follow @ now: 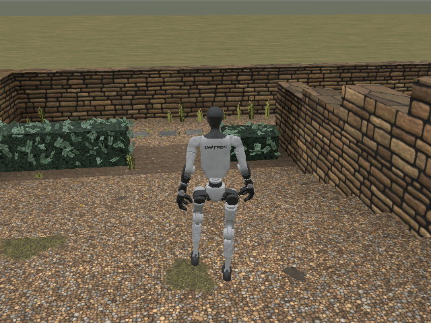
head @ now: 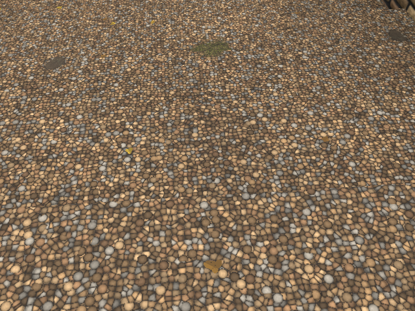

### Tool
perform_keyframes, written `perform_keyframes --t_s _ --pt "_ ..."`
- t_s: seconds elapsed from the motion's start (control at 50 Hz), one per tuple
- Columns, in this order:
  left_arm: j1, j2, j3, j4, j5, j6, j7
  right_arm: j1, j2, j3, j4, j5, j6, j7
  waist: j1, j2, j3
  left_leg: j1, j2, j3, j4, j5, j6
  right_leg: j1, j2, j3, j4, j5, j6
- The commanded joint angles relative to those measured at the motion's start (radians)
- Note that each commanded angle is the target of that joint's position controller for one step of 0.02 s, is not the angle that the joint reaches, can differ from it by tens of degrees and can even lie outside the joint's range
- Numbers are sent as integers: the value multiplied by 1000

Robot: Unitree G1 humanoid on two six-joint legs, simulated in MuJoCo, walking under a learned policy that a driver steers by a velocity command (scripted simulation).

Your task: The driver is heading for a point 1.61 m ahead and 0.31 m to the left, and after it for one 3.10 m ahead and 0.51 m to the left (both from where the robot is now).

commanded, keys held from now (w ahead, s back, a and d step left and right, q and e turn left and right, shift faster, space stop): w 1.00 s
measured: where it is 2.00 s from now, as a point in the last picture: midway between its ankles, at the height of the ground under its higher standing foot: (206, 187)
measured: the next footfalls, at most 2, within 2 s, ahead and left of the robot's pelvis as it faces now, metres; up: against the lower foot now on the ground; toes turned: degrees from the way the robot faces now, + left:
left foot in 0.18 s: +0.15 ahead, +0.13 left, +0.00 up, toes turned +3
right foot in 0.72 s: +0.54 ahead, -0.08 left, -0.17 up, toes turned -4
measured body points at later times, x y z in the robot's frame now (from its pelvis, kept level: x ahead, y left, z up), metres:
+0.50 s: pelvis +0.22 +0.06 -0.04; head +0.23 +0.06 +0.41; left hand +0.38 +0.27 -0.15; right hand +0.16 -0.17 -0.18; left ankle +0.11 +0.13 -0.75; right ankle +0.42 -0.11 -0.71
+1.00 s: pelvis +0.56 +0.01 -0.18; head +0.57 +0.02 +0.27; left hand +0.52 +0.26 -0.33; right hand +0.72 -0.22 -0.29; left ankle +0.73 +0.16 -0.87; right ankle +0.50 -0.07 -0.92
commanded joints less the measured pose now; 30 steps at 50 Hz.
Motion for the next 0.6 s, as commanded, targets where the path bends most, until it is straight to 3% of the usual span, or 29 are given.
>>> perform_keyframes --t_s 0.02,0.04,0.06,0.08,0.1,0.12,0.14,0.16,0.18,0.2,0.22,0.24,0.26,0.28,0.3,0.32,0.34,0.36,0.38,0.4,0.42,0.44,0.46,0.48,0.5,0.54,0.58,0.6 --pt "7 170 37 -59 6 -4 -22 -40 -71 -3 -71 -4 -21 1 8 -89 34 8 -10 20 -49 33 -13 -102 -288 174 -69 -120 -197" --pt "13 166 34 -57 4 -1 -25 -55 -74 -2 -77 -3 -24 0 14 -91 39 12 -14 21 -77 23 -10 -94 -296 185 -57 -132 -199" --pt "5 162 30 -75 18 4 -21 -27 -67 1 -75 -16 -37 3 6 -86 18 100 -38 57 12 42 -1 -148 -278 163 -26 -101 -196" --pt "-39 168 30 -78 58 7 -14 53 -63 5 -56 -11 -48 5 -42 -102 11 141 -12 -3 117 92 6 -173 -302 168 21 -27 -182" --pt "-85 164 30 -104 56 12 -4 62 -92 -3 -58 -9 -57 5 -52 -74 7 113 -14 0 114 33 14 -139 -304 169 75 5 -175" --pt "-67 171 33 -86 -18 14 -7 -49 -113 -10 -93 20 -54 6 -23 -39 49 52 -25 43 -189 -117 25 -48 -305 178 85 -121 -179" --pt "-14 192 33 -67 -35 23 -7 -90 -90 -1 -111 26 -57 4 -2 -46 57 149 -66 107 -266 -75 36 -60 -292 193 130 -133 -181" --pt "7 193 29 -66 4 28 -4 37 -68 -2 -72 16 -73 2 -40 -75 8 357 -128 167 -147 -15 48 -157 -247 162 250 0 -179" --pt "-23 185 30 -79 37 21 -5 229 -111 -22 -14 21 -91 0 -132 5 -42 510 -140 134 -172 -16 74 -253 -171 112 501 71 -154" --pt "89 36 -8 -80 51 8 -22 346 -203 -33 -5 21 -96 -21 -120 238 -277 795 112 -253 -283 295 304 -399 -29 43 888 -223 -38" --pt "70 20 -13 -115 17 -21 -32 428 -193 -25 -9 -6 -95 -3 -171 208 -246 893 306 -700 -422 306 501 -730 95 151 1142 -551 -5" --pt "-88 103 16 -139 -14 -25 -16 403 -190 -48 36 -26 -101 8 -192 77 24 713 314 -661 -477 116 432 -920 23 258 1220 -432 -14" --pt "-111 142 23 -138 -9 -17 6 293 -151 -39 34 -1 -91 16 -133 -1 53 606 278 -522 -478 -8 377 -902 -58 207 1240 -323 -9" --pt "-81 154 25 -121 6 -7 13 218 -93 -20 15 11 -78 16 -103 -21 11 531 241 -446 -496 -19 367 -848 -100 191 1203 -236 -6" --pt "-88 117 9 -119 26 5 8 174 -32 4 11 9 -70 6 -82 -15 47 435 201 -357 -512 8 329 -824 -141 194 1123 -147 -3" --pt "-90 80 -6 -114 38 15 -3 133 11 18 0 3 -65 -9 -56 -19 39 369 163 -281 -527 58 288 -765 -174 177 1026 -77 1" --pt "-102 72 -6 -119 28 24 -10 137 14 17 4 4 -67 -23 -63 -8 9 353 129 -224 -543 81 280 -732 -174 146 952 -43 16" --pt "-137 48 -16 -130 18 33 -22 185 -9 12 32 -2 -66 -34 -92 5 -5 334 94 -159 -530 68 282 -732 -182 99 918 23 37" --pt "-128 36 -32 -131 30 39 -36 185 -5 13 44 -18 -67 -43 -84 10 -12 328 75 -142 -486 73 267 -744 -195 110 874 151 39" --pt "-127 32 -36 -127 43 42 -51 215 -30 11 48 -24 -68 -44 -99 1 -27 289 40 -89 -445 89 263 -717 -176 57 867 229 46" --pt "-158 50 -34 -136 53 35 -46 249 2 25 58 -23 -78 -59 -124 -4 -38 382 16 -92 -412 22 237 -802 -189 105 714 415 59" --pt "-200 61 -32 -142 46 36 -42 307 -1 32 75 -15 -80 -58 -151 14 -20 401 24 -103 -376 24 243 -836 -198 97 636 520 74" --pt "-230 67 -34 -146 35 35 -36 304 -13 33 77 -5 -79 -51 -161 -22 -23 291 -26 -47 -329 -35 228 -724 -187 55 476 682 67" --pt "-255 46 -38 -155 36 43 -32 338 -19 41 91 -13 -73 -31 -156 18 3 136 -33 -35 -329 -89 228 -576 -166 9 470 737 56" --pt "-257 47 -39 -171 40 54 -34 344 -13 46 100 -20 -68 -10 -148 42 17 55 -8 -63 -322 -139 242 -502 -160 5 504 723 46" --pt "-282 92 -29 -190 49 68 -28 347 -19 55 108 -8 -74 12 -130 11 70 109 47 -154 -279 -163 270 -560 -167 41 500 625 43" --pt "-377 88 -39 -213 49 70 -22 418 -28 52 144 16 -80 -3 -183 -22 105 323 61 -202 -195 -158 261 -684 -172 45 360 496 58" --pt "-403 86 -41 -206 38 68 -19 439 -34 52 161 23 -74 -9 -200 -14 105 367 53 -196 -161 -140 244 -668 -174 31 312 475 60"
Velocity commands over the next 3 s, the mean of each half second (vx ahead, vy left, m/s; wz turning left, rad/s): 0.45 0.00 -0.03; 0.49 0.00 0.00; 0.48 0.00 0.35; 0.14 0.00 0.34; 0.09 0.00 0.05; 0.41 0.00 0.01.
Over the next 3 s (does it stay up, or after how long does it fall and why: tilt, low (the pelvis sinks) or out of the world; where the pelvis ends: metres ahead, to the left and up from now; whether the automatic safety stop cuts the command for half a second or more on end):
stays up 1.32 0.22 -0.35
